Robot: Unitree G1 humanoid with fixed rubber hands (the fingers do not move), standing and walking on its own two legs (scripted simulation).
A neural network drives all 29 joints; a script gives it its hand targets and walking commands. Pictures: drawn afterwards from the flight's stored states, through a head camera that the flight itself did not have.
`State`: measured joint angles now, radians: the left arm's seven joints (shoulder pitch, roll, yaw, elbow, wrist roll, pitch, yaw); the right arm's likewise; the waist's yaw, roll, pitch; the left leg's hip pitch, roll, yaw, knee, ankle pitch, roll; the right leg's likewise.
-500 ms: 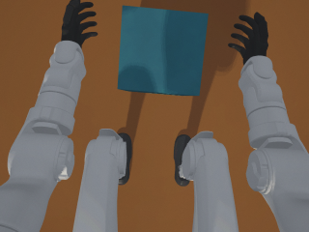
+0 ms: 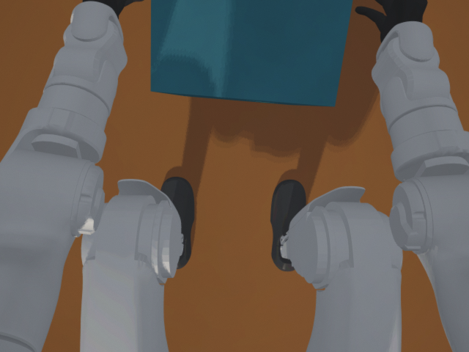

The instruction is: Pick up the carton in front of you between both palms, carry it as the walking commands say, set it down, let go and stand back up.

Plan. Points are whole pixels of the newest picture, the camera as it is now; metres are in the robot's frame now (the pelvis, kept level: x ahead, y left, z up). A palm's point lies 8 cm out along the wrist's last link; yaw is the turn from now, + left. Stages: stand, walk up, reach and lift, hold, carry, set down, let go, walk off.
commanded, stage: reach and lift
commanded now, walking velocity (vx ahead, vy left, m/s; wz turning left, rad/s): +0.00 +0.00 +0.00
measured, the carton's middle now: (245, 29) +0.52 +0.00 -0.24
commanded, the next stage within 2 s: none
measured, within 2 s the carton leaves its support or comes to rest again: leaves its support in 0.74 s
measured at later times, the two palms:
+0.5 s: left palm (128, 3) +0.53 +0.15 -0.17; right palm (371, 20) +0.52 -0.16 -0.17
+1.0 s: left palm out of the picture +0.51 +0.14 -0.04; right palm (451, 3) +0.50 -0.16 -0.04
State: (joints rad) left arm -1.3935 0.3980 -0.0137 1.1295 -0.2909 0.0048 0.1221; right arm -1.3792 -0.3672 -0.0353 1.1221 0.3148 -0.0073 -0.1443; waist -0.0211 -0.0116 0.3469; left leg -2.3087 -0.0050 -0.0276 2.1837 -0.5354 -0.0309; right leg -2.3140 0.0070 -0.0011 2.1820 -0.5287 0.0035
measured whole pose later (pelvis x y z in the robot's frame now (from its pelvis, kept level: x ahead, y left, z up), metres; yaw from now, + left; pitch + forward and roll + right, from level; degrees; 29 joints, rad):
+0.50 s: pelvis +0.00 +0.00 +0.01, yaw +0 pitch +40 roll +1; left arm -1.43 0.30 -0.02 1.21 -0.27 -0.04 0.15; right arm -1.43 -0.27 -0.01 1.21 0.29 -0.05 -0.19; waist -0.02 0.00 0.30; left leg -2.30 0.00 -0.02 2.13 -0.53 -0.03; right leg -2.31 0.01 0.01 2.13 -0.52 0.01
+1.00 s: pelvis +0.00 +0.00 +0.04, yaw +0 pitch +39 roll +1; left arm -1.14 0.11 0.32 0.87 0.05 0.27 0.10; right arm -1.13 -0.11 -0.34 0.87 -0.01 0.24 -0.14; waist -0.01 0.00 -0.03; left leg -2.20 -0.03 -0.03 2.06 -0.54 -0.04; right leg -2.22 0.04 0.03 2.06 -0.53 0.02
